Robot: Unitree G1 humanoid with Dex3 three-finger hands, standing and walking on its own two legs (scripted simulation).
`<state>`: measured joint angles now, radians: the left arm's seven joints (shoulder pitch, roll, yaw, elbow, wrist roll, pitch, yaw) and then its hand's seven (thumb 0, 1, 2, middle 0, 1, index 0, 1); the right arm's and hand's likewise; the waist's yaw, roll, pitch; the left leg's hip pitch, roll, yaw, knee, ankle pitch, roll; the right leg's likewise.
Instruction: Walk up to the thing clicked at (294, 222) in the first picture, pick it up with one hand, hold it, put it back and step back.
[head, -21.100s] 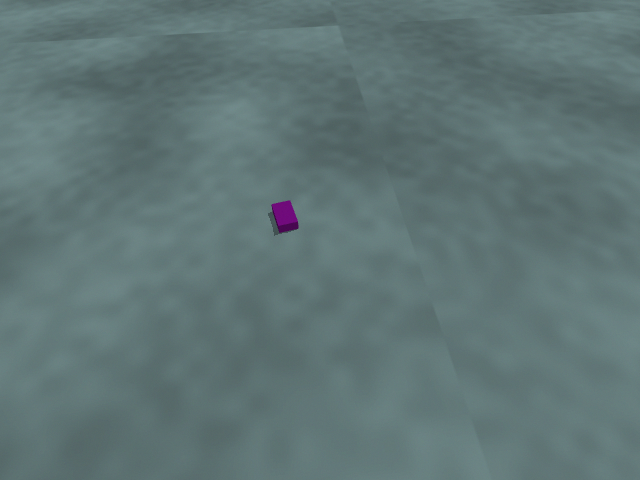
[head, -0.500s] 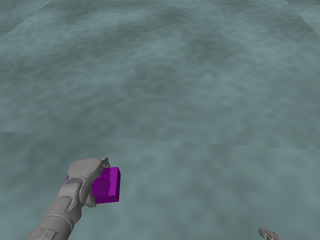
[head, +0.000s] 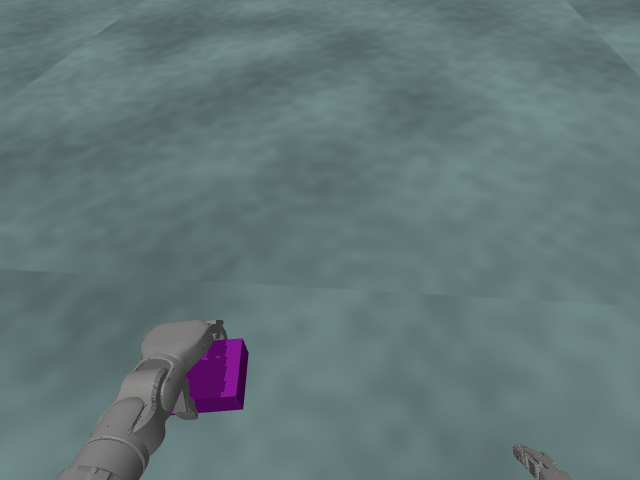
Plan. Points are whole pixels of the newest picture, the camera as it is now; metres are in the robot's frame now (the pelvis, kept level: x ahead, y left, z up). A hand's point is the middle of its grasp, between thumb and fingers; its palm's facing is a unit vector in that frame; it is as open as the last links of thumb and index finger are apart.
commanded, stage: hold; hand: left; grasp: from above
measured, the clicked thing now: (192, 376) +0.30 +0.23 -0.07
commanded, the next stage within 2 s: crouch in 0.90 s
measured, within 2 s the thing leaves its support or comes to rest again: neither
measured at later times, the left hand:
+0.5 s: hand (183, 378) +0.28 +0.22 -0.03, palm faces -0.45 -0.06 -0.89, open 11.5 cm
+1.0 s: hand (180, 374) +0.29 +0.23 -0.03, palm faces -0.45 -0.06 -0.89, open 11.5 cm
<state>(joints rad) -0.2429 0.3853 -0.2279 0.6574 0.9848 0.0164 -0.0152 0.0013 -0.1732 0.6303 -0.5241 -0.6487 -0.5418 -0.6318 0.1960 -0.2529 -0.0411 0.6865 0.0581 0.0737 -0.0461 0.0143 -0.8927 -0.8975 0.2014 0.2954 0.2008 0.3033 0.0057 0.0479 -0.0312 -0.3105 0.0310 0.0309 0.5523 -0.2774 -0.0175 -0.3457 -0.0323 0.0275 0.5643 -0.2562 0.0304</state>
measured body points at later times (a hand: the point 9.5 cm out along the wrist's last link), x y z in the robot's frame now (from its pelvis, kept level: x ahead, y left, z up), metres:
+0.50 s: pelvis -0.01 +0.00 +0.00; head -0.01 -0.02 +0.45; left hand +0.30 +0.22 +0.02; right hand +0.15 -0.25 -0.11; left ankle +0.01 +0.13 -0.73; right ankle +0.02 -0.14 -0.73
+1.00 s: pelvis +0.00 +0.00 +0.01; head +0.00 -0.02 +0.46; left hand +0.31 +0.23 +0.02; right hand +0.14 -0.25 -0.11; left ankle +0.01 +0.13 -0.73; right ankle +0.02 -0.14 -0.73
